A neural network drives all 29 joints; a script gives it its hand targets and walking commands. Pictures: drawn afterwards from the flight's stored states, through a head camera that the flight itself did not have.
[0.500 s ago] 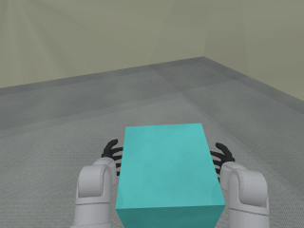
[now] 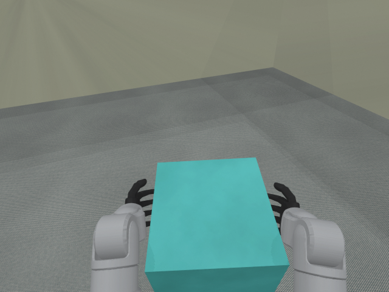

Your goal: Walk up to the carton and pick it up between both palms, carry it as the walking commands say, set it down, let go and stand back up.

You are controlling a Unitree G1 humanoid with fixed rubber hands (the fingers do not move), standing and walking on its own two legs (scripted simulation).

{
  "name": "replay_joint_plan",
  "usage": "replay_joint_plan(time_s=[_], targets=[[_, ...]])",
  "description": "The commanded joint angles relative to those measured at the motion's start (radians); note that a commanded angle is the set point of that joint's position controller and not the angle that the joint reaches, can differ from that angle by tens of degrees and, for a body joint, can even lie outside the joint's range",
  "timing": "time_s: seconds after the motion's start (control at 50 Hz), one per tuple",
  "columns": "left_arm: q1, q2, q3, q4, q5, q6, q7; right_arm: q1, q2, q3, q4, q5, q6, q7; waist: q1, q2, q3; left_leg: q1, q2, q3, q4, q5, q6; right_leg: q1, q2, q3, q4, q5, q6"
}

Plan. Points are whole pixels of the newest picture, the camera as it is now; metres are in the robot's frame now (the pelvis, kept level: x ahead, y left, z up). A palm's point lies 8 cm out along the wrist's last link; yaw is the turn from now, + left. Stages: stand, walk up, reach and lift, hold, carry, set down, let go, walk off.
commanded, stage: carry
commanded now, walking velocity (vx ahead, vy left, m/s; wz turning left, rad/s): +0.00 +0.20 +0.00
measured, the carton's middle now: (210, 238) +0.27 +0.00 +0.04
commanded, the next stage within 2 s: none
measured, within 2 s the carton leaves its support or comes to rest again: neither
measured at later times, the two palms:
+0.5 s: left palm (134, 214) +0.28 +0.15 +0.11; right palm (284, 217) +0.27 -0.14 +0.10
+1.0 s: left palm (134, 211) +0.28 +0.15 +0.11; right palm (284, 213) +0.28 -0.14 +0.11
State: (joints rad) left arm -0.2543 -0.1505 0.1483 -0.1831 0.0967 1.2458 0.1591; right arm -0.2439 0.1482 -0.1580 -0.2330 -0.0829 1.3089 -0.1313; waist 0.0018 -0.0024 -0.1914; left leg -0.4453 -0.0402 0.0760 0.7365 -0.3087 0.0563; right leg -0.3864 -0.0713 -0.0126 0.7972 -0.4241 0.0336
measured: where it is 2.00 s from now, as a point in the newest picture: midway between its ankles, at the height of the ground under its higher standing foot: outside the picture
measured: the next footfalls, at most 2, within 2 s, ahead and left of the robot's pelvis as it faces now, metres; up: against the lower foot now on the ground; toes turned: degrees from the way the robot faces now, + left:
none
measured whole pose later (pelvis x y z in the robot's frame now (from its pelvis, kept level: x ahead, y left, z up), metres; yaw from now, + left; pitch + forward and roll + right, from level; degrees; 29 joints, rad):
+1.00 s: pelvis +0.00 +0.00 +0.00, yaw +0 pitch +1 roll +1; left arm -0.26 -0.15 0.15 -0.26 0.10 1.24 0.15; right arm -0.27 0.16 -0.16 -0.29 -0.08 1.30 -0.13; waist 0.00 0.00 -0.11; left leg -0.45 -0.04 0.08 0.73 -0.31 0.05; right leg -0.39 -0.08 -0.01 0.80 -0.43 0.04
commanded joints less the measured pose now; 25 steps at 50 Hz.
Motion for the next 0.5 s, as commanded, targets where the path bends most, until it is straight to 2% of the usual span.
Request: replay_joint_plan(time_s=[0.0,0.02,0.04,0.06,0.08,0.1,0.12,0.14,0.16,0.18,0.2,0.22,0.24,0.26,0.28,0.3,0.32,0.34,0.36,0.38,0.4,0.42,0.44,0.46,0.48], targets=[[-0.586,-0.868,-0.601,-0.278,-0.357,-0.001,-0.111,-0.585,0.906,0.627,-0.213,0.338,-0.059,0.082,0.004,-0.052,-0.191,0.016,0.132,-0.138,-0.177,0.050,-0.017,0.069,-0.142,0.173,-0.293,0.160,-0.059],[-0.570,-0.861,-0.572,-0.219,-0.339,0.006,-0.112,-0.626,0.890,0.632,-0.211,0.331,-0.053,0.080,-0.001,-0.143,-0.155,-0.011,0.102,-0.110,-0.109,0.073,-0.025,0.055,-0.191,0.237,-0.322,0.234,-0.077],[-0.582,-0.849,-0.561,-0.186,-0.334,0.006,-0.112,-0.641,0.862,0.611,-0.204,0.323,-0.056,0.079,-0.002,-0.178,-0.170,-0.032,0.095,-0.091,-0.109,0.007,-0.031,0.066,-0.223,0.271,-0.331,0.182,-0.098],[-0.598,-0.846,-0.566,-0.200,-0.333,0.007,-0.113,-0.642,0.867,0.609,-0.196,0.324,-0.055,0.084,-0.006,-0.106,-0.136,-0.029,0.099,-0.096,-0.137,-0.029,-0.025,0.025,-0.217,0.250,-0.322,0.159,-0.094],[-0.630,-0.845,-0.577,-0.229,-0.335,-0.001,-0.113,-0.659,0.882,0.612,-0.195,0.330,-0.058,0.090,-0.006,-0.108,-0.139,0.021,0.108,-0.106,-0.146,-0.039,-0.030,-0.006,-0.198,0.232,-0.321,0.139,-0.083],[-0.600,-0.886,-0.598,-0.240,-0.348,0.000,-0.109,-0.614,0.916,0.616,-0.185,0.332,-0.058,0.088,-0.006,-0.066,-0.169,0.061,0.130,-0.143,-0.200,-0.022,-0.021,-0.013,-0.161,0.182,-0.286,0.139,-0.062],[-0.594,-0.862,-0.582,-0.236,-0.342,-0.001,-0.112,-0.633,0.895,0.617,-0.193,0.331,-0.057,0.088,-0.007,-0.046,-0.142,0.100,0.145,-0.178,-0.247,-0.013,-0.008,-0.069,-0.125,0.150,-0.274,0.108,-0.043],[-0.618,-0.860,-0.598,-0.238,-0.346,-0.004,-0.110,-0.635,0.885,0.601,-0.180,0.324,-0.062,0.086,0.001,0.040,-0.129,0.136,0.176,-0.211,-0.293,0.035,-0.002,-0.096,-0.084,0.084,-0.231,0.104,-0.021],[-0.647,-0.874,-0.601,-0.261,-0.357,-0.007,-0.112,-0.685,0.902,0.617,-0.211,0.337,-0.068,0.084,0.006,0.071,-0.164,0.148,0.207,-0.265,-0.322,0.067,0.025,-0.079,-0.043,0.047,-0.189,0.088,-0.016],[-0.599,-0.888,-0.602,-0.252,-0.355,-0.002,-0.111,-0.640,0.911,0.628,-0.207,0.342,-0.061,0.083,0.008,0.073,-0.186,0.156,0.224,-0.258,-0.318,0.105,0.024,-0.044,-0.036,0.018,-0.175,0.090,-0.017],[-0.593,-0.882,-0.609,-0.264,-0.358,-0.005,-0.110,-0.602,0.907,0.625,-0.188,0.340,-0.061,0.085,0.009,0.112,-0.191,0.174,0.221,-0.234,-0.310,0.144,0.032,-0.036,-0.032,0.010,-0.158,0.119,-0.012],[-0.596,-0.867,-0.603,-0.256,-0.353,-0.003,-0.110,-0.609,0.892,0.620,-0.189,0.334,-0.060,0.084,0.008,0.101,-0.182,0.157,0.213,-0.225,-0.291,0.179,0.024,-0.035,-0.034,0.019,-0.162,0.137,-0.016],[-0.655,-0.870,-0.609,-0.280,-0.359,-0.012,-0.110,-0.661,0.910,0.632,-0.198,0.345,-0.066,0.089,0.007,0.045,-0.191,0.142,0.200,-0.217,-0.273,0.158,0.026,-0.007,-0.044,0.035,-0.184,0.145,-0.031],[-0.659,-0.883,-0.621,-0.293,-0.370,-0.012,-0.116,-0.636,0.919,0.632,-0.200,0.338,-0.067,0.090,0.002,0.018,-0.189,0.111,0.184,-0.184,-0.242,0.142,0.013,0.013,-0.070,0.071,-0.215,0.194,-0.038],[-0.721,-0.893,-0.615,-0.300,-0.377,-0.026,-0.115,-0.713,0.935,0.640,-0.223,0.356,-0.077,0.092,0.000,-0.044,-0.189,0.088,0.147,-0.154,-0.196,0.138,0.000,0.023,-0.113,0.136,-0.248,0.228,-0.050],[-0.659,-0.894,-0.608,-0.300,-0.373,-0.020,-0.116,-0.648,0.930,0.639,-0.236,0.347,-0.074,0.089,-0.003,-0.099,-0.196,0.072,0.120,-0.118,-0.146,0.148,-0.020,0.041,-0.149,0.183,-0.282,0.278,-0.054],[-0.649,-0.886,-0.596,-0.283,-0.367,-0.024,-0.118,-0.687,0.921,0.649,-0.263,0.353,-0.080,0.087,-0.002,-0.148,-0.214,0.067,0.110,-0.105,-0.118,0.143,-0.025,0.072,-0.178,0.205,-0.289,0.292,-0.065],[-0.587,-0.882,-0.592,-0.268,-0.352,-0.014,-0.116,-0.633,0.917,0.651,-0.244,0.348,-0.070,0.086,-0.004,-0.124,-0.201,0.035,0.099,-0.101,-0.102,0.080,-0.026,0.069,-0.195,0.238,-0.300,0.292,-0.078],[-0.623,-0.887,-0.600,-0.277,-0.361,-0.022,-0.117,-0.658,0.912,0.644,-0.255,0.344,-0.075,0.088,-0.004,-0.144,-0.209,0.044,0.104,-0.101,-0.117,0.092,-0.026,0.072,-0.197,0.227,-0.286,0.285,-0.078],[-0.640,-0.867,-0.589,-0.293,-0.350,-0.025,-0.116,-0.659,0.926,0.647,-0.225,0.354,-0.072,0.095,-0.009,-0.125,-0.174,0.054,0.106,-0.105,-0.127,0.082,-0.021,0.031,-0.191,0.231,-0.297,0.266,-0.082],[-0.650,-0.892,-0.603,-0.295,-0.361,-0.031,-0.114,-0.711,0.927,0.653,-0.271,0.362,-0.085,0.095,-0.006,-0.114,-0.216,0.111,0.123,-0.136,-0.155,0.120,-0.011,0.024,-0.167,0.182,-0.258,0.263,-0.064],[-0.627,-0.903,-0.605,-0.311,-0.367,-0.035,-0.115,-0.689,0.946,0.668,-0.270,0.370,-0.085,0.095,-0.003,-0.068,-0.212,0.151,0.144,-0.158,-0.183,0.191,-0.004,-0.007,-0.129,0.131,-0.230,0.269,-0.044],[-0.616,-0.901,-0.627,-0.323,-0.369,-0.032,-0.114,-0.634,0.938,0.661,-0.250,0.356,-0.085,0.093,0.001,0.016,-0.203,0.200,0.167,-0.186,-0.208,0.311,0.007,-0.030,-0.088,0.085,-0.182,0.287,-0.024],[-0.625,-0.892,-0.611,-0.295,-0.368,-0.034,-0.114,-0.663,0.919,0.646,-0.245,0.353,-0.084,0.091,0.004,-0.016,-0.232,0.220,0.194,-0.208,-0.219,0.338,0.018,-0.019,-0.071,0.068,-0.177,0.256,-0.021],[-0.648,-0.899,-0.634,-0.334,-0.377,-0.035,-0.116,-0.680,0.933,0.658,-0.272,0.364,-0.090,0.094,0.004,0.052,-0.233,0.219,0.207,-0.239,-0.250,0.313,0.032,-0.022,-0.048,0.040,-0.147,0.173,-0.019]])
